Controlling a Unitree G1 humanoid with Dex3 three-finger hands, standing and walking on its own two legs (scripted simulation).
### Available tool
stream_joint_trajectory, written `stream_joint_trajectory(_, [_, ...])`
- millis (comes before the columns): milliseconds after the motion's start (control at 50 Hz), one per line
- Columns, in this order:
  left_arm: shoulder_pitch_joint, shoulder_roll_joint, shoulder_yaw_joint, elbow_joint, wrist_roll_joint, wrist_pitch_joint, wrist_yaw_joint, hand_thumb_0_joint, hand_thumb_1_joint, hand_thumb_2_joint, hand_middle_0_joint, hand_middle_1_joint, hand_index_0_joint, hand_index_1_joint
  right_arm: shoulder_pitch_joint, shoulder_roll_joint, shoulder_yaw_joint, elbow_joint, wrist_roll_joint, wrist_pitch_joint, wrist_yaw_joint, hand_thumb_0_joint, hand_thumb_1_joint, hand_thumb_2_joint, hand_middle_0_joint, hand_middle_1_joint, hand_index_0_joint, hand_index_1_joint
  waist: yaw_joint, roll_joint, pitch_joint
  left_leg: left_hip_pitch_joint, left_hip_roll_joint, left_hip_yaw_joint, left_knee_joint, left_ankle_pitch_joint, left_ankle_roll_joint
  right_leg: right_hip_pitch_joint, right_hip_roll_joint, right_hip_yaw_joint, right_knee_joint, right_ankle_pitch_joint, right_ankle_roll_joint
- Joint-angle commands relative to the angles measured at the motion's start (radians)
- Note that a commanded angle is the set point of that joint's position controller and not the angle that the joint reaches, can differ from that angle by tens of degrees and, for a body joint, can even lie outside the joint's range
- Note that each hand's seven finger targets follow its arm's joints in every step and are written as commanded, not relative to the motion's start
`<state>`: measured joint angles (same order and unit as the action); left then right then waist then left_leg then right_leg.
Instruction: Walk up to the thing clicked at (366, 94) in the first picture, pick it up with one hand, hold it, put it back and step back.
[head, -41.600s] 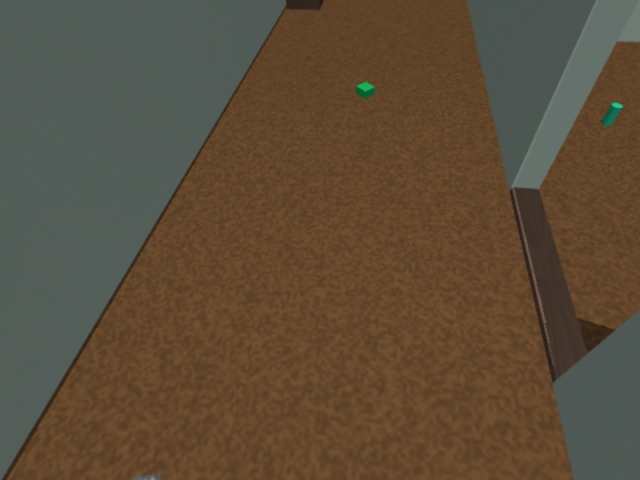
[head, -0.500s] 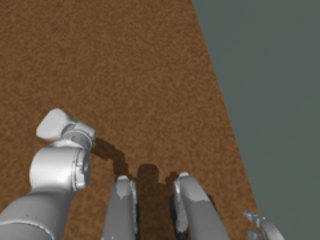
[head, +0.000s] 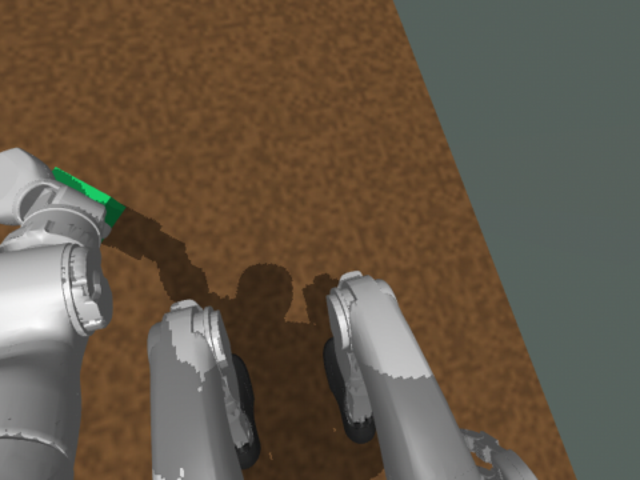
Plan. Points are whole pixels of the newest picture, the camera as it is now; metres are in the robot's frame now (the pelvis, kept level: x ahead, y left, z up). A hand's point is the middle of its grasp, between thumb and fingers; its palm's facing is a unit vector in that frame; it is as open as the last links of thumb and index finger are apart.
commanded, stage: crouch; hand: left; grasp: from above
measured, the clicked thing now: (74, 211) +0.47 +0.30 -0.18
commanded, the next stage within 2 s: lower in 0.62 s
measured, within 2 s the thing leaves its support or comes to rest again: neither
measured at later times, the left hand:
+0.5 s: hand (87, 213) +0.48 +0.30 -0.23, palm faces -0.22 -0.36 -0.91, open 10.9 cm
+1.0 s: hand (96, 218) +0.49 +0.31 -0.27, palm faces -0.23 -0.37 -0.90, open 11.1 cm
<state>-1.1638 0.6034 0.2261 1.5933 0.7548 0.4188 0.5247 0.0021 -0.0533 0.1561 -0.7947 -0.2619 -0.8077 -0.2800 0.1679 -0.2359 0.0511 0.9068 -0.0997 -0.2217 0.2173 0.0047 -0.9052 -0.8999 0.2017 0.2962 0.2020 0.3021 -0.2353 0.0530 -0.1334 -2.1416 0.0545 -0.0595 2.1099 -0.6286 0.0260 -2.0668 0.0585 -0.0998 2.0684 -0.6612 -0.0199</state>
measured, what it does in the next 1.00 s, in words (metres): lowers itself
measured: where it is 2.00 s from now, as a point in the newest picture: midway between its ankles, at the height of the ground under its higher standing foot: (298, 417)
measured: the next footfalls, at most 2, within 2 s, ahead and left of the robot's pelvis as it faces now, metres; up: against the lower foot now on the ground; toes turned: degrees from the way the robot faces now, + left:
none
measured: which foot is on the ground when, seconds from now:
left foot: down 0.00-1.00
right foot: down 0.00-1.00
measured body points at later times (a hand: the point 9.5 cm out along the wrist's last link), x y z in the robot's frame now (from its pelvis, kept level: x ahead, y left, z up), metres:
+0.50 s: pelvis +0.01 +0.00 -0.07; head +0.27 +0.03 +0.29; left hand +0.49 +0.31 -0.18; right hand +0.02 -0.26 -0.18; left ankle +0.09 +0.12 -0.38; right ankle +0.09 -0.11 -0.38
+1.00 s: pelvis +0.00 +0.00 -0.10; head +0.28 +0.05 +0.25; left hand +0.50 +0.32 -0.22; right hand -0.01 -0.25 -0.18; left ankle +0.09 +0.12 -0.38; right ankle +0.09 -0.11 -0.38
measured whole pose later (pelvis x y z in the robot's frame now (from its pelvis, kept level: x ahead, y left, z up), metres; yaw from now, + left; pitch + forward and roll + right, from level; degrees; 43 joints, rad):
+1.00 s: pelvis +0.00 +0.00 -0.10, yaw -5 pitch +33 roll -9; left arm -1.27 0.87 0.31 1.74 0.81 0.37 0.58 -0.02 -0.15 0.40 -0.75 -0.35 -0.75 -0.38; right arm 0.17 -0.34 0.19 0.82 -0.19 -0.30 0.31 0.00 -0.91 -0.90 0.20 0.30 0.20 0.30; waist -0.33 -0.03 0.08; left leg -2.37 0.07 -0.14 2.44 -0.67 0.03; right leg -2.27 0.07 -0.19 2.35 -0.68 -0.02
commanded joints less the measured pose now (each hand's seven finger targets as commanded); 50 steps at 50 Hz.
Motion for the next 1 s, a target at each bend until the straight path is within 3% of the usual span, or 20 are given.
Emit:
stream_joint_trajectory(0, [-0.427, 0.239, -0.012, -0.122, 0.048, -0.012, 0.049, 0.000, 0.648, 0.437, -1.101, -0.380, -1.107, -0.378, 0.215, -0.260, -0.074, -0.007, 0.002, -0.034, -0.011, 0.000, -0.896, -0.898, 0.200, 0.299, 0.200, 0.299, -0.033, 0.270, -0.676, 0.536, -0.006, -0.022, -0.191, 0.069, -0.020, 0.216, 0.008, -0.012, -0.202, 0.108, -0.020])
stream_joint_trajectory(120, [-0.468, 0.300, 0.013, -0.119, 0.053, -0.014, 0.067, 0.000, 0.649, 0.514, -1.131, -0.369, -1.118, -0.387, 0.234, -0.274, -0.049, 0.001, -0.019, -0.049, -0.002, 0.000, -0.897, -0.898, 0.200, 0.299, 0.200, 0.299, -0.060, 0.251, -0.681, 0.481, -0.007, -0.008, -0.090, 0.128, -0.013, 0.218, 0.009, -0.013, -0.138, 0.175, -0.009])
stream_joint_trajectory(180, [-0.461, 0.341, 0.027, -0.099, 0.073, -0.018, 0.068, 0.000, 0.682, 0.502, -1.150, -0.372, -1.141, -0.385, 0.241, -0.282, -0.036, -0.004, -0.029, -0.057, 0.008, 0.000, -0.899, -0.898, 0.200, 0.299, 0.200, 0.299, -0.066, 0.241, -0.661, 0.413, -0.010, 0.007, -0.036, 0.152, -0.004, 0.229, 0.012, -0.011, -0.117, 0.207, -0.001])
stream_joint_trajectory(240, [-0.430, 0.374, 0.034, -0.103, 0.084, -0.030, 0.054, 0.000, 0.679, 0.484, -1.144, -0.366, -1.136, -0.377, 0.241, -0.283, -0.024, -0.014, -0.036, -0.059, 0.019, 0.000, -0.897, -0.897, 0.200, 0.300, 0.200, 0.300, -0.059, 0.232, -0.653, 0.375, -0.012, 0.016, 0.001, 0.179, 0.001, 0.260, 0.021, -0.012, -0.096, 0.230, 0.002])
stream_joint_trajectory(280, [-0.378, 0.382, 0.040, -0.074, 0.085, -0.033, 0.046, 0.000, 0.697, 0.507, -1.159, -0.385, -1.150, -0.398, 0.236, -0.287, -0.019, -0.023, -0.039, -0.059, 0.023, 0.000, -0.898, -0.898, 0.200, 0.300, 0.200, 0.300, -0.036, 0.227, -0.650, 0.354, -0.012, 0.021, 0.017, 0.191, 0.002, 0.276, 0.026, -0.016, -0.080, 0.242, 0.001])
stream_joint_trajectory(300, [-0.378, 0.373, 0.031, -0.094, 0.091, -0.033, 0.038, 0.000, 0.704, 0.507, -1.163, -0.389, -1.155, -0.400, 0.242, -0.284, -0.015, -0.031, -0.040, -0.057, 0.029, 0.000, -0.899, -0.897, 0.200, 0.300, 0.200, 0.300, -0.048, 0.239, -0.647, 0.356, -0.012, 0.019, 0.022, 0.209, 0.001, 0.285, 0.025, -0.019, -0.069, 0.262, 0.001])
stream_joint_trajectory(320, [-0.378, 0.405, 0.046, -0.128, 0.094, -0.036, 0.035, 0.000, 0.685, 0.516, -1.142, -0.410, -1.136, -0.420, 0.245, -0.295, -0.017, -0.034, -0.040, -0.057, 0.030, 0.000, -0.899, -0.898, 0.200, 0.300, 0.200, 0.300, -0.037, 0.254, -0.681, 0.386, -0.010, 0.011, 0.024, 0.224, 0.000, 0.280, 0.026, -0.026, -0.055, 0.273, -0.001])
stream_joint_trajectory(340, [-0.349, 0.384, 0.039, -0.072, 0.098, -0.030, 0.037, 0.000, 0.710, 0.542, -1.165, -0.420, -1.156, -0.432, 0.237, -0.291, -0.016, -0.035, -0.042, -0.055, 0.032, 0.000, -0.899, -0.898, 0.200, 0.300, 0.200, 0.300, -0.035, 0.251, -0.654, 0.357, -0.009, 0.014, 0.029, 0.211, 0.000, 0.274, 0.034, -0.029, -0.051, 0.263, -0.002])
stream_joint_trajectory(380, [-0.353, 0.396, 0.053, -0.105, 0.097, -0.032, 0.043, 0.000, 0.707, 0.557, -1.163, -0.418, -1.152, -0.432, 0.245, -0.295, -0.015, -0.047, -0.042, -0.051, 0.035, 0.000, -0.899, -0.898, 0.200, 0.300, 0.200, 0.300, -0.036, 0.262, -0.657, 0.359, -0.009, 0.012, 0.041, 0.215, -0.001, 0.269, 0.034, -0.031, -0.043, 0.268, -0.002])
stream_joint_trajectory(500, [-0.379, 0.407, 0.066, -0.112, 0.075, -0.037, 0.069, 0.000, 0.705, 0.598, -1.156, -0.448, -1.142, -0.465, 0.250, -0.298, 0.000, -0.050, -0.062, -0.050, 0.048, 0.000, -0.899, -0.897, 0.200, 0.300, 0.200, 0.300, -0.071, 0.236, -0.610, 0.301, -0.004, 0.000, 0.082, 0.183, 0.006, 0.237, 0.038, -0.039, -0.028, 0.245, 0.007])
stream_joint_trajectory(560, [-0.408, 0.438, 0.089, -0.102, 0.070, -0.042, 0.092, 0.000, 0.710, 0.641, -1.177, -0.442, -1.152, -0.471, 0.251, -0.313, 0.005, -0.043, -0.066, -0.056, 0.054, 0.000, -0.903, -0.899, 0.200, 0.300, 0.200, 0.300, -0.062, 0.269, -0.614, 0.313, 0.003, -0.010, 0.085, 0.176, -0.002, 0.211, 0.039, -0.051, -0.004, 0.234, 0.001])
stream_joint_trajectory(620, [-0.438, 0.443, 0.090, -0.110, 0.070, -0.045, 0.100, 0.000, 0.757, 0.695, -1.211, -0.483, -1.183, -0.513, 0.261, -0.319, 0.014, -0.037, -0.073, -0.061, 0.061, 0.000, -0.905, -0.900, 0.200, 0.300, 0.200, 0.300, -0.090, 0.286, -0.587, 0.325, 0.006, -0.023, 0.095, 0.177, -0.004, 0.184, 0.034, -0.062, 0.006, 0.237, 0.001])
stream_joint_trajectory(720, [-0.420, 0.461, 0.089, -0.077, 0.069, -0.050, 0.097, 0.000, 0.746, 0.788, -1.240, -0.486, -1.192, -0.537, 0.256, -0.334, 0.023, -0.037, -0.071, -0.069, 0.068, 0.000, -0.906, -0.899, 0.200, 0.300, 0.200, 0.300, -0.083, 0.307, -0.570, 0.323, 0.008, -0.039, 0.093, 0.153, -0.010, 0.158, 0.037, -0.076, 0.023, 0.210, -0.006])
stream_joint_trajectory(760, [-0.407, 0.446, 0.066, -0.063, 0.072, -0.050, 0.078, 0.000, 0.736, 0.823, -1.236, -0.513, -1.185, -0.568, 0.263, -0.336, 0.028, -0.030, -0.073, -0.069, 0.071, 0.000, -0.906, -0.899, 0.200, 0.300, 0.200, 0.300, -0.101, 0.292, -0.538, 0.307, 0.008, -0.038, 0.107, 0.157, -0.007, 0.155, 0.041, -0.079, 0.019, 0.218, -0.003])
stream_joint_trajectory(780, [-0.377, 0.440, 0.050, 0.000, 0.078, -0.045, 0.071, 0.000, 0.721, 0.812, -1.225, -0.509, -1.174, -0.564, 0.250, -0.342, 0.033, -0.038, -0.070, -0.071, 0.071, 0.000, -0.908, -0.900, 0.200, 0.300, 0.200, 0.300, -0.099, 0.282, -0.515, 0.277, 0.006, -0.035, 0.114, 0.145, -0.003, 0.156, 0.044, -0.077, 0.019, 0.205, -0.003])
stream_joint_trajectory(820, [-0.392, 0.491, 0.077, -0.027, 0.085, -0.052, 0.072, 0.000, 0.714, 0.809, -1.206, -0.524, -1.160, -0.574, 0.293, -0.351, 0.049, -0.020, -0.076, -0.072, 0.073, 0.000, -0.906, -0.899, 0.200, 0.300, 0.200, 0.300, -0.111, 0.264, -0.520, 0.261, 0.006, -0.040, 0.123, 0.175, -0.001, 0.186, 0.042, -0.082, 0.024, 0.237, 0.002])
stream_joint_trajectory(860, [-0.378, 0.454, 0.052, 0.018, 0.080, -0.049, 0.078, 0.000, 0.711, 0.819, -1.214, -0.528, -1.165, -0.581, 0.267, -0.363, 0.053, -0.049, -0.078, -0.079, 0.079, 0.000, -0.908, -0.900, 0.200, 0.300, 0.200, 0.300, -0.118, 0.268, -0.487, 0.265, 0.009, -0.051, 0.117, 0.172, -0.005, 0.166, 0.044, -0.090, 0.034, 0.231, -0.002])
stream_joint_trajectory(900, [-0.379, 0.492, 0.074, 0.030, 0.087, -0.054, 0.093, 0.000, 0.705, 0.803, -1.186, -0.558, -1.148, -0.600, 0.281, -0.371, 0.066, -0.044, -0.084, -0.080, 0.082, 0.000, -0.907, -0.899, 0.200, 0.300, 0.200, 0.300, -0.131, 0.248, -0.465, 0.265, 0.011, -0.065, 0.115, 0.163, -0.003, 0.160, 0.044, -0.100, 0.029, 0.229, 0.002])
stream_joint_trajectory(960, [-0.378, 0.486, 0.055, 0.055, 0.083, -0.056, 0.109, 0.000, 0.667, 0.779, -1.141, -0.562, -1.108, -0.598, 0.252, -0.385, 0.078, -0.067, -0.088, -0.091, 0.089, 0.000, -0.906, -0.898, 0.200, 0.300, 0.200, 0.300, -0.137, 0.276, -0.453, 0.277, 0.014, -0.067, 0.120, 0.139, -0.003, 0.142, 0.047, -0.102, 0.030, 0.211, 0.002])
stream_joint_trajectory(980, [-0.392, 0.513, 0.071, 0.055, 0.079, -0.059, 0.123, 0.000, 0.660, 0.773, -1.136, -0.560, -1.103, -0.595, 0.254, -0.395, 0.085, -0.073, -0.089, -0.093, 0.090, 0.000, -0.906, -0.898, 0.200, 0.300, 0.200, 0.300, -0.137, 0.267, -0.457, 0.269, 0.017, -0.071, 0.120, 0.137, -0.004, 0.157, 0.049, -0.108, 0.026, 0.210, 0.003])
